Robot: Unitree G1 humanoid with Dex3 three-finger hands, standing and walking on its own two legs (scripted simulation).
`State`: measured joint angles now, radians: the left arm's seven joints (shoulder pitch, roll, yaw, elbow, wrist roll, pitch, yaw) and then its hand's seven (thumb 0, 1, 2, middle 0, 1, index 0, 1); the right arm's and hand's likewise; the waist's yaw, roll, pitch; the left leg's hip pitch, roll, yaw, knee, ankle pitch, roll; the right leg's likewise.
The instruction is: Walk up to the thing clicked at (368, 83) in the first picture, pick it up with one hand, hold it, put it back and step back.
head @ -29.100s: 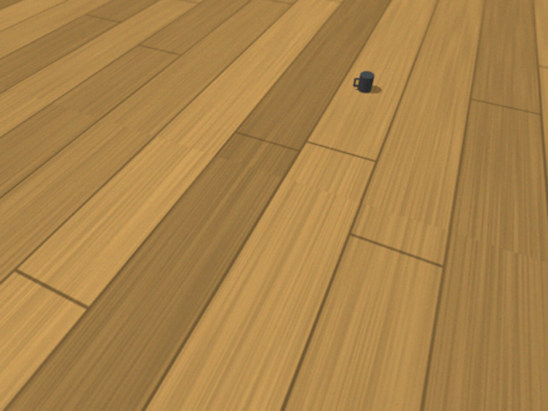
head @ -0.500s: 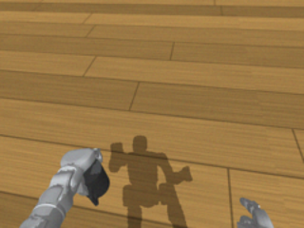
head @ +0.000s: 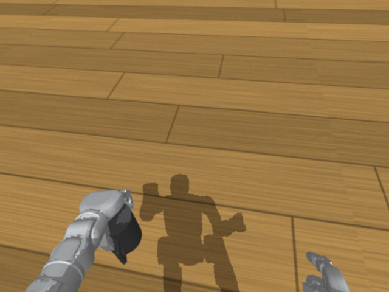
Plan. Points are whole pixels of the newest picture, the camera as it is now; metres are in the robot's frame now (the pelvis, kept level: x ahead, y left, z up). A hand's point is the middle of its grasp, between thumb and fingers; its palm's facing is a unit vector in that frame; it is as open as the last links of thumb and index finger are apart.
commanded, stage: hold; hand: left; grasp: from above
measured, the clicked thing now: (119, 234) +0.27 +0.21 -0.10
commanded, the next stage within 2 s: crouch in 0.08 s
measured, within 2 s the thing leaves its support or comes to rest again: neither
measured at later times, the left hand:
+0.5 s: hand (114, 229) +0.28 +0.22 -0.09, palm faces -0.50 -0.04 -0.87, open 11.3 cm
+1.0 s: hand (138, 229) +0.37 +0.23 -0.32, palm faces -0.44 +0.01 -0.90, open 11.3 cm
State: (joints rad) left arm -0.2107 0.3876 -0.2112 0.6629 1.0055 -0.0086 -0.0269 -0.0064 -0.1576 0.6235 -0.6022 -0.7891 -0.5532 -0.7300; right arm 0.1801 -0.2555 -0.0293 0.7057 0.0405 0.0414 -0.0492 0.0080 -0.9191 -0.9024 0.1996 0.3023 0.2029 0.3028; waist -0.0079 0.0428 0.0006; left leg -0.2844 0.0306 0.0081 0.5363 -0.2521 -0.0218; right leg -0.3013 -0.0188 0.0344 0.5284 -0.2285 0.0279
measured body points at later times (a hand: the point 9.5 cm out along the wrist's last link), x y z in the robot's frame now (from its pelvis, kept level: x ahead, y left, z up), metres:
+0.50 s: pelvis +0.00 +0.00 -0.01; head +0.03 -0.01 +0.44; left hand +0.30 +0.22 -0.04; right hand +0.13 -0.26 -0.12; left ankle +0.02 +0.13 -0.73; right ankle +0.03 -0.14 -0.73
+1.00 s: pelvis -0.04 +0.01 -0.19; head +0.13 +0.02 +0.23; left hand +0.39 +0.23 -0.27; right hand -0.02 -0.28 -0.31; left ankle +0.02 +0.13 -0.73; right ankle +0.03 -0.14 -0.73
